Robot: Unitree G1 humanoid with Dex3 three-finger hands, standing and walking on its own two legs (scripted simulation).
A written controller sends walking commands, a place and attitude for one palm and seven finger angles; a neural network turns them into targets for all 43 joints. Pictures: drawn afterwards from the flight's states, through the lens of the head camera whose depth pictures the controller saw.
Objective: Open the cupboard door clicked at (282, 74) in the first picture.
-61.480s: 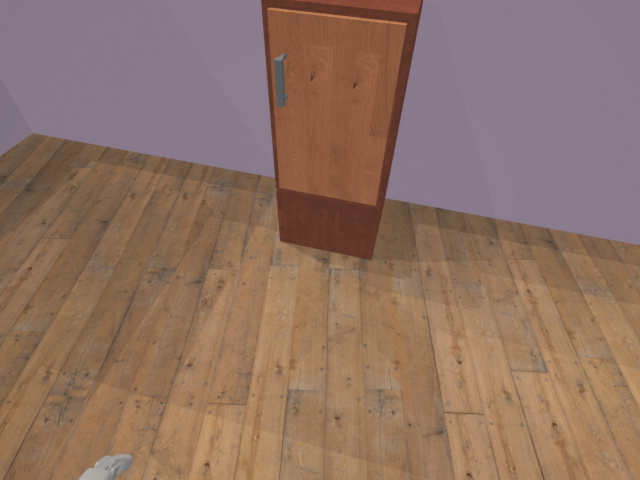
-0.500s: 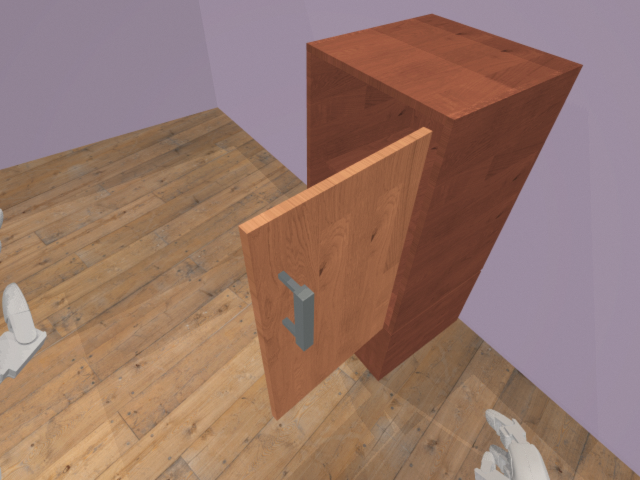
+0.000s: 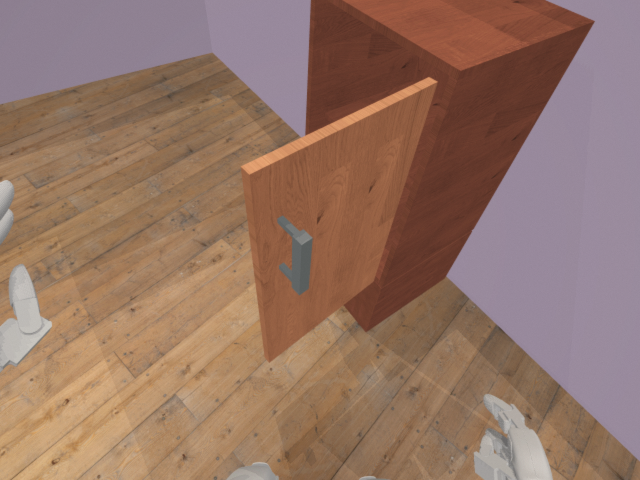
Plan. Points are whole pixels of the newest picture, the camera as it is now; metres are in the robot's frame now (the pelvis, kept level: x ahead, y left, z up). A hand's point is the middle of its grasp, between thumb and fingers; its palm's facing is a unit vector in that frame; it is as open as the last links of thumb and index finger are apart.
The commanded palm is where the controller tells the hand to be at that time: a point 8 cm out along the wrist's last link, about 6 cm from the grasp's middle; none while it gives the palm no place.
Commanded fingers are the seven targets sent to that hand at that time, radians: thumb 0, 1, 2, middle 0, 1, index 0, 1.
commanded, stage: step back with the hand held close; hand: left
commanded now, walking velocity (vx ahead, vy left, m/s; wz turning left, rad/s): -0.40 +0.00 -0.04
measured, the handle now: (292, 256) +0.43 +0.06 -0.01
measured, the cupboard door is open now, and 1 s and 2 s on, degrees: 96 96 96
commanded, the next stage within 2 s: stop stepping back and stand still in 0.28 s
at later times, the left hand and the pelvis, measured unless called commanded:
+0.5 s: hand out of the picture +0.10 +0.21 +0.18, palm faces +0.26 -0.86 -0.44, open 7.5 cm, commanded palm +0.02 +0.27 +0.19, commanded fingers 0.00 0.90 0.90 -0.20 -0.30 -0.20 -0.30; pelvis -0.15 -0.01 +0.00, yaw -6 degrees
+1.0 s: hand out of the picture +0.02 +0.18 +0.20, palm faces +0.28 -0.83 -0.49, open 7.5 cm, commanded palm -0.02 +0.25 +0.19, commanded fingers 0.00 0.90 0.90 -0.20 -0.30 -0.20 -0.30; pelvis -0.20 -0.03 +0.01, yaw -7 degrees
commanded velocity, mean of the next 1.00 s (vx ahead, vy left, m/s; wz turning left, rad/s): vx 0.01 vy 0.05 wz -0.01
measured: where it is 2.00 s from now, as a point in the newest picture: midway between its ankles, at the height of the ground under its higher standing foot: outside the picture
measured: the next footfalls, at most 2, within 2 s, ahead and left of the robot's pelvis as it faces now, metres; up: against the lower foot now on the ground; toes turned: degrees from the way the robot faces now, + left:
right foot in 0.48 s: -0.16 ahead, -0.11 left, +0.00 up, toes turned -9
left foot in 0.66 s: -0.08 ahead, +0.07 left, +0.00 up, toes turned -3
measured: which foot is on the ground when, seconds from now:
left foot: down 0.00-0.48, up 0.50-0.64, down 0.66-0.88, up 0.90-1.00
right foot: down 0.00-0.08, up 0.10-0.46, down 0.48-1.00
